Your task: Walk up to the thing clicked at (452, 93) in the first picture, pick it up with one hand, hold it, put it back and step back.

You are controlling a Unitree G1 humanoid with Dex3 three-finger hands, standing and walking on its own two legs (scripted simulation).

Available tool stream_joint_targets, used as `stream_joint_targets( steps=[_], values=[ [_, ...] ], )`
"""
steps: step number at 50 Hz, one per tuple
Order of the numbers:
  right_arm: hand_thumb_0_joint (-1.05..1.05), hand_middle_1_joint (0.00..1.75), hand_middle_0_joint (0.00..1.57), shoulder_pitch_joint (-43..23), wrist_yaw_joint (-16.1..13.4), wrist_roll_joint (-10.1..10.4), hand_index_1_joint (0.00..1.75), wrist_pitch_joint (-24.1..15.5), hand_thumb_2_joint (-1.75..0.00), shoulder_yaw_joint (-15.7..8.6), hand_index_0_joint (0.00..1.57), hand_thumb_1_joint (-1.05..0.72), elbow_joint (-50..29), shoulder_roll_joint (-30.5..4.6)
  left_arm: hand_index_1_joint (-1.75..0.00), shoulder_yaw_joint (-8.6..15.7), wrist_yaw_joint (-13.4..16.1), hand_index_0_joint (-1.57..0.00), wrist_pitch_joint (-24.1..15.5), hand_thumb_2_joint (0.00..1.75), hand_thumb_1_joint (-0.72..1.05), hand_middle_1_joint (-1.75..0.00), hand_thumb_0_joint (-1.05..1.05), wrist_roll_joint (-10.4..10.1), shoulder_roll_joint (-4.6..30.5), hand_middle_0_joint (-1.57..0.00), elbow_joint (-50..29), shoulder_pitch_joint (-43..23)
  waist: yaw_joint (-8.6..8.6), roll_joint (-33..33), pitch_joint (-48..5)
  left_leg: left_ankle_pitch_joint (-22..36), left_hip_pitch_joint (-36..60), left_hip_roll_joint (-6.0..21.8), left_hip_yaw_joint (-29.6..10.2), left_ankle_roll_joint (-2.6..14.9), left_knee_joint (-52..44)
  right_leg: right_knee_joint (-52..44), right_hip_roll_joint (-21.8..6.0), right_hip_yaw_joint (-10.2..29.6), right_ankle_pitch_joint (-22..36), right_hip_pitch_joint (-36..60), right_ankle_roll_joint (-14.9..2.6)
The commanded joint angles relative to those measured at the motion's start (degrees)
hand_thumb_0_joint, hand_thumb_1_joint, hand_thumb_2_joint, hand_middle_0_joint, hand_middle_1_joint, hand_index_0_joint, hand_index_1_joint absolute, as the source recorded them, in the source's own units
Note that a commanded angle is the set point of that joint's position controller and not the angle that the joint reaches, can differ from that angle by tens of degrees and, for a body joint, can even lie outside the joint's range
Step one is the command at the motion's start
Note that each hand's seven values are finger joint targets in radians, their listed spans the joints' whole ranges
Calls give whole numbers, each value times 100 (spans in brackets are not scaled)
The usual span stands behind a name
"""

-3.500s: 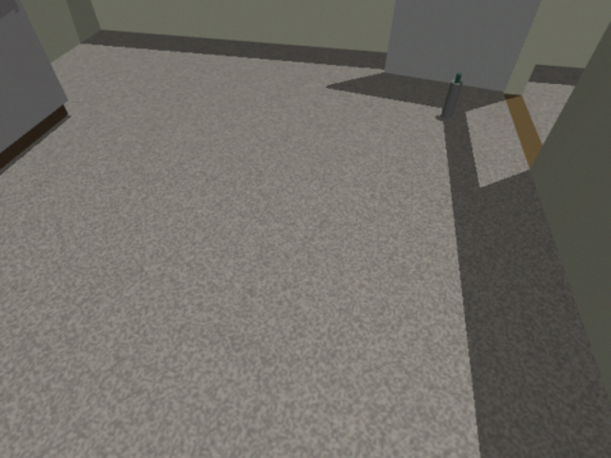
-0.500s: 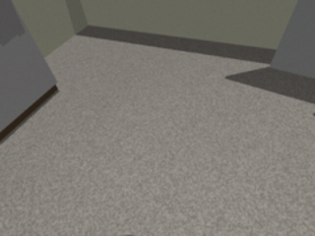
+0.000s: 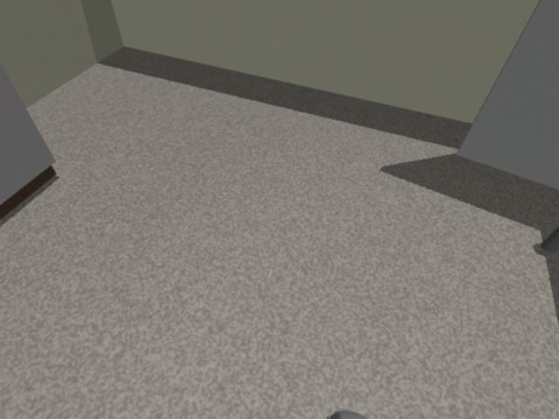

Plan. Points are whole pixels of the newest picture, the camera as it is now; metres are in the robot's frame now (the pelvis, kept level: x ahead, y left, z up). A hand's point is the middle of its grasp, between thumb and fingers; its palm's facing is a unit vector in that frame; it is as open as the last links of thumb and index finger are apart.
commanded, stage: walk up
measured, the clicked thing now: out of the picture +0.99 -1.24 -0.63
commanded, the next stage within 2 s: none
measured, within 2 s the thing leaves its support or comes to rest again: neither
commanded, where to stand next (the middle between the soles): +0.33 +0.00 m, yaw -71 degrees
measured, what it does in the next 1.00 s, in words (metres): walks ahead, turning right: right foot, then left foot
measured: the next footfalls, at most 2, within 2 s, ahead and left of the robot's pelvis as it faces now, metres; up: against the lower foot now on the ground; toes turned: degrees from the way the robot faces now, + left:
right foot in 0.16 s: +0.19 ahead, -0.17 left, +0.00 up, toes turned -17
left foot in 0.62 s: +0.46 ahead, +0.11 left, +0.00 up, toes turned -32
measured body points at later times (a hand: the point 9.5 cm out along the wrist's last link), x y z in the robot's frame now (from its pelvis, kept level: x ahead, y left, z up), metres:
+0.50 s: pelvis +0.19 +0.01 -0.01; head +0.19 -0.06 +0.43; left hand +0.33 +0.32 -0.06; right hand +0.19 -0.35 -0.14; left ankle +0.36 +0.15 -0.68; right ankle +0.15 -0.15 -0.74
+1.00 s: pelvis +0.31 +0.12 -0.02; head +0.35 +0.09 +0.43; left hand +0.62 +0.24 -0.13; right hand +0.09 -0.15 -0.11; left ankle +0.42 +0.13 -0.74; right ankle +0.20 +0.00 -0.68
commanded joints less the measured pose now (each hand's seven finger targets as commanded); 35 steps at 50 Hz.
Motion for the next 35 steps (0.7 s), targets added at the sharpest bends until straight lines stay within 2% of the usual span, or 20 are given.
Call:
stream_joint_targets(
  steps=[1, 5, 7, 8, 9, 10, 11, 13, 15, 16, 21, 23, 26, 28, 30, 31, 32, 33, 34, 35],
  values=[
    [0, 30, 20, -693, -33, -39, 30, -86, -90, -624, 20, -90, -845, -1580, -30, 438, -73, -20, 55, 90, 90, -30, 0, 31, 1172, -20, -540, -275, -271, 1443, 60, -1036, -327, 1534, -346, 773, -1503, -604, -325, -198, 528, 166, 97],
    [0, 30, 20, -976, 33, -30, 30, 96, -90, -664, 20, -90, -1037, -1543, -30, 543, -9, -20, -15, 90, 90, -30, 0, 50, 1192, -20, -420, 454, 111, 824, -140, -1114, -683, 1535, 22, 686, -384, -956, 17, -630, 455, 1307, 17],
    [0, 30, 20, -922, 61, -51, 30, 178, -90, -567, 20, -90, -1105, -1305, -30, 739, 167, -20, -142, 90, 90, -30, 0, 99, 1496, -20, -173, 1583, 778, -474, -837, 498, -1185, 815, 487, 446, 2465, -1564, 427, -385, -97, 2863, -247],
    [0, 30, 20, -906, 85, 14, 30, 178, -90, -440, 20, -90, -1265, -963, -30, 851, 319, -20, -219, 90, 90, -30, 0, 150, 1914, -20, -225, 2044, 991, -1687, -574, -756, -2330, 131, 343, 111, 3914, -2682, -383, 1633, -998, 3140, -649],
    [0, 30, 20, -875, 92, 77, 30, 193, -90, -377, 20, -90, -1468, -938, -30, 819, 390, -20, -267, 90, 90, -30, 0, 119, 2185, -20, -515, 1680, 621, -1778, -300, -1943, -3553, -410, -456, -149, 4421, -3709, -1331, 4406, -1319, 3077, -1279],
    [0, 30, 20, -1063, 67, 15, 30, 222, -90, -460, 20, -90, -1484, -1305, -30, 789, 429, -20, -282, 90, 90, -30, 0, 16, 2208, -20, -657, 1347, 476, -857, -348, -2011, -3458, -65, -1485, -201, 4656, -3960, -1712, 5382, -2096, 2596, -1706],
    [0, 30, 20, -1043, 38, 24, 30, 264, -90, -480, 20, -90, -1358, -1410, -30, 753, 493, -20, -301, 90, 90, -30, 0, -37, 2053, -20, -717, 1065, 290, -321, -260, -1793, -3348, 207, -1682, -184, 4553, -3811, -1464, 4631, -2355, 2435, -1544],
    [0, 30, 20, -707, 32, 33, 30, 274, -90, -434, 20, -90, -1115, -1385, -30, 681, 601, -20, -351, 90, 90, -30, 0, 3, 1825, -20, -806, 537, -31, -373, -311, -1235, -3010, 424, -1545, -200, 3861, -3473, -822, 3255, -1750, 2026, -1124],
    [0, 30, 20, -446, 84, -34, 30, 358, -90, -462, 20, -90, -995, -1432, -30, 661, 625, -20, -404, 90, 90, -30, 0, 32, 1800, -20, -891, 469, -158, -565, -261, -577, -2575, 365, -1365, -247, 3633, -3356, -417, 2632, -1156, 1400, -932],
    [0, 30, 20, -426, 107, -60, 30, 380, -90, -465, 20, -90, -1024, -1435, -30, 676, 629, -20, -440, 90, 90, -30, 0, 45, 1803, -20, -941, 546, -126, -542, -323, -391, -2595, 367, -1320, -296, 3501, -3293, -402, 2538, -883, 1406, -961],
    [0, 30, 20, -836, 234, -171, 30, 474, -90, -534, 20, -90, -1223, -1474, -30, 694, 744, -20, -508, 90, 90, -30, 0, 88, 1958, -20, -1130, 786, 43, -357, -202, 148, -2806, 470, -1314, -501, 3110, -3195, -283, 2419, -1420, 1099, -992],
    [0, 30, 20, -1097, 225, -176, 30, 474, -90, -501, 20, -90, -1254, -1352, -30, 678, 765, -20, -490, 90, 90, -30, 0, 138, 1952, -20, -1170, 890, 165, -541, -173, 101, -2896, 430, -1303, -468, 2842, -2901, -249, 2437, -837, 1149, -1016],
    [0, 30, 20, -1277, 147, -154, 30, 436, -90, -477, 20, -90, -1193, -1231, -30, 625, 790, -20, -437, 90, 90, -30, 0, 144, 1929, -20, -1226, 890, 206, -797, -236, -162, -2530, 165, -1165, -388, 2345, -2107, -169, 2334, 1273, 1139, -992],
    [0, 30, 20, -897, 91, 10, 30, 388, -90, -511, 20, -90, -1159, -1208, -30, 559, 815, -20, -407, 90, 90, -30, 0, 119, 1961, -20, -1347, 368, -23, -1111, -572, -402, -1635, 56, -1182, -144, 1764, -1549, -162, 2261, 2180, 821, -1057],
    [0, 30, 20, -30, 2, -20, 30, 341, -90, -639, 20, -90, -842, -1322, -30, 420, 848, -20, -288, 90, 90, -30, 0, 63, 1682, -20, -1427, 76, -514, -716, -748, -20, 7, -311, -929, 43, 796, -551, 335, 1892, 2019, -120, -633],
    [0, 30, 20, 382, -54, -122, 30, 325, -90, -740, 20, -90, -792, -1645, -30, 285, 898, -20, -224, 90, 90, -30, 0, 42, 1277, -20, -1433, 285, -684, 416, -863, -609, 495, 136, -1637, 201, 151, 578, 848, 1477, 970, -627, -341],
    [0, 30, 20, 193, -113, -163, 30, 322, -90, -781, 20, -90, -959, -2029, -30, 181, 941, -20, -172, 90, 90, -30, 0, -15, 948, -20, -1463, 485, -441, 1811, -852, -837, 556, 1876, -3532, 476, -623, 1447, 1334, 906, -1828, -1403, -106],
    [0, 30, 20, -227, -108, 45, 30, 327, -90, -862, 20, -90, -1001, -2396, -30, 242, 1014, -20, -171, 90, 90, -30, 0, 7, 1348, -20, -1263, 613, -291, 1991, -719, -1421, -191, 2650, -4644, 1120, -1299, 2268, 869, 792, -1910, -1375, -93],
    [0, 30, 20, -490, -127, 64, 30, 317, -90, -849, 20, -90, -1063, -2218, -30, 270, 970, -20, -176, 90, 90, -30, 0, 28, 1567, -20, -1136, 471, -242, 1613, -255, -1785, -715, 2483, -4452, 1277, -1405, 2562, 685, 808, -1656, -1248, -82],
    [0, 30, 20, -714, -141, -9, 30, 322, -90, -698, 20, -90, -1068, -1780, -30, 282, 885, -20, -135, 90, 90, -30, 0, -21, 1560, -20, -896, 468, -167, 1322, -68, -1681, -970, 2027, -3579, 1148, -1071, 2451, 592, 804, -1237, -1069, 2]
  ],
)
